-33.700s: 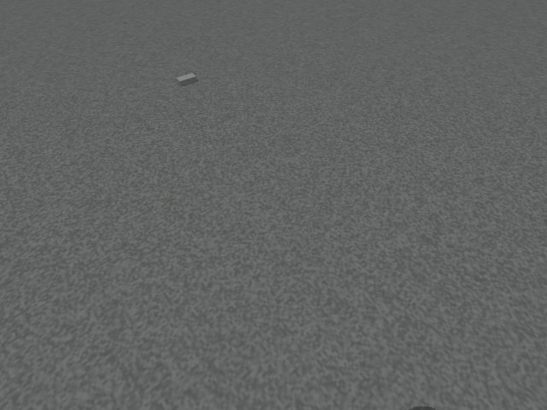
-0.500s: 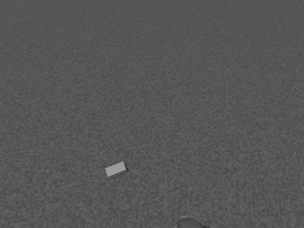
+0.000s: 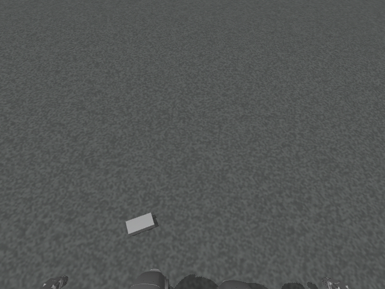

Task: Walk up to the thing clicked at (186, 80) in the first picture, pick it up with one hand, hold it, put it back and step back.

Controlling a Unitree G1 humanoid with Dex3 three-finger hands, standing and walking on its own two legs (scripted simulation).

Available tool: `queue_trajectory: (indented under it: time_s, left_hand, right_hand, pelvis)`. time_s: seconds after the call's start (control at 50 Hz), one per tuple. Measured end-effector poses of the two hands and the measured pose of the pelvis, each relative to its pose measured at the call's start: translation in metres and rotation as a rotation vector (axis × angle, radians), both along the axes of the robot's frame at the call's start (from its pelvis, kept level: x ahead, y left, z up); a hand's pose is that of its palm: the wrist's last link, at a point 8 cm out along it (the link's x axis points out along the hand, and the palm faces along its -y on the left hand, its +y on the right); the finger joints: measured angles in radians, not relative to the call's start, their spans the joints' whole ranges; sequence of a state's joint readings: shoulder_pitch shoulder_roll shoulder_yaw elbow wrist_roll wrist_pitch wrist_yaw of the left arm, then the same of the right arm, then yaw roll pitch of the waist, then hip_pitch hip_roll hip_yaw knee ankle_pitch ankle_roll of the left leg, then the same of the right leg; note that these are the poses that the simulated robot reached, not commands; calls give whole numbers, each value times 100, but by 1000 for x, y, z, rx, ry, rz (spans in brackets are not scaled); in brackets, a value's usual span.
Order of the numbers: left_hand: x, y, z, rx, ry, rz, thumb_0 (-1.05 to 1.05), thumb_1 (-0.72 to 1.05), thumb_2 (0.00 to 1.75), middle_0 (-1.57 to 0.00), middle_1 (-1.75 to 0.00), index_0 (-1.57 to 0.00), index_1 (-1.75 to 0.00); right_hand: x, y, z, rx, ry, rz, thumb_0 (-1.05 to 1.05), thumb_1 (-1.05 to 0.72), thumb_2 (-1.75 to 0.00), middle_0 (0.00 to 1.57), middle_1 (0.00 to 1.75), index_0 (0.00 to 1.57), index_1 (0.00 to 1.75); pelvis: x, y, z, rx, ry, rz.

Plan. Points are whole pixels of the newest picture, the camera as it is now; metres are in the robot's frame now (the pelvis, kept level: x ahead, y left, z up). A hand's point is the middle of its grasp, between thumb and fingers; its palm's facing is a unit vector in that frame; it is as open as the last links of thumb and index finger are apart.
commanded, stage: walk up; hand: left
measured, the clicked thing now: (140, 224) +0.45 +0.25 -0.73
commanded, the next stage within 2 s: none
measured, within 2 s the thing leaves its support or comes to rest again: neither
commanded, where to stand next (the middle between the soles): +0.07 +0.01 m, yaw -1 degrees
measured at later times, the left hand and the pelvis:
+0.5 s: hand out of the picture +0.03 +0.26 -0.13, palm faces -0.01 -0.90 -0.43, open 7.4 cm; pelvis -0.04 -0.01 +0.00, yaw +2 degrees
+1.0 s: hand out of the picture +0.03 +0.25 -0.13, palm faces +0.04 -0.94 -0.34, open 7.4 cm; pelvis -0.04 -0.01 +0.03, yaw +2 degrees
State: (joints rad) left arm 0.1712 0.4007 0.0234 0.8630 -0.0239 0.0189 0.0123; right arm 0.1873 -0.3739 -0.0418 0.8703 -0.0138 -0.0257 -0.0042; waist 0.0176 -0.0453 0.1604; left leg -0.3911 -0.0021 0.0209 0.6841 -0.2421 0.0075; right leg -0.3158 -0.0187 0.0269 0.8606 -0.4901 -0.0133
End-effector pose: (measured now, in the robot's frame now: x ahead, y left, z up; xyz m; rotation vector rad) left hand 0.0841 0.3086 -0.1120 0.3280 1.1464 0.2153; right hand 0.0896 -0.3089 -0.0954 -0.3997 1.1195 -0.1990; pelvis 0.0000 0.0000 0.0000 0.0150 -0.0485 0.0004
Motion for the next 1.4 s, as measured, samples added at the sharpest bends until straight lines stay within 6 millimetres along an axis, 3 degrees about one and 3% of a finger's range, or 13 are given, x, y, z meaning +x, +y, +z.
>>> queue_trajectory:
  time_s: [0.1, 0.22, 0.36, 0.48, 0.54, 0.62, 0.8, 1.0, 1.4]
  left_hand:
    - [4, -3, -1, -6, 31, -5, 0, 90, 89, -20, -30, -20, -30]
    - [-15, -11, 1, 33, 46, -16, 0, 90, 89, -20, -30, -20, -30]
    - [-54, -20, 20, 70, 74, -2, 0, 90, 89, -21, -30, -21, -30]
    - [-64, -7, 25, 79, 56, 7, 0, 90, 89, -21, -30, -21, -30]
    - [-65, 0, 20, 69, 42, 31, 0, 90, 89, -21, -30, -21, -30]
    - [-65, -5, 21, 43, 23, 45, 0, 90, 89, -20, -30, -20, -30]
    - [-73, -20, 23, 1, 11, 27, 0, 90, 89, -21, -30, -20, -30]
    - [-64, -15, 23, -30, 27, 52, 0, 90, 89, -21, -30, -21, -30]
    - [-43, -11, 31, -14, 30, 64, 0, 90, 89, -20, -30, -20, -30]
  right_hand:
    - [8, 2, 7, -1, -10, 7, 1, -90, -90, 20, 30, 21, 30]
    - [12, -17, -5, 8, -46, 15, 1, -90, -90, 21, 30, 21, 30]
    - [-5, -26, -13, 53, -14, -27, 1, -90, -90, 20, 30, 21, 30]
    - [-26, -18, -17, 52, 39, -9, 1, -91, -90, 20, 30, 20, 30]
    - [-38, -7, -15, 51, 63, 8, 1, -91, -90, 20, 30, 20, 30]
    - [-52, 0, -8, 66, 70, 16, 1, -90, -90, 20, 30, 21, 30]
    - [-50, -3, -3, 82, 19, -8, 1, -90, -90, 20, 30, 21, 30]
    - [-58, 3, 8, 64, 97, -2, 1, -90, -90, 20, 30, 21, 30]
    - [-16, 11, 10, 79, 44, 1, 1, -90, -90, 20, 30, 21, 30]
  pelvis:
    - [-4, -4, 5, -25, 20, -4]
    - [-17, -17, -3, -22, 29, -24]
    - [-26, -24, 4, 6, 11, -15]
    - [-35, -15, 6, -2, 24, 19]
    - [-42, -13, 7, 41, 5, 21]
    - [-45, -15, 13, 7, 1, 35]
    - [-51, -14, 18, -8, -17, 37]
    - [-43, -10, 28, -22, 8, 42]
    - [-30, -7, 33, -18, 7, 50]
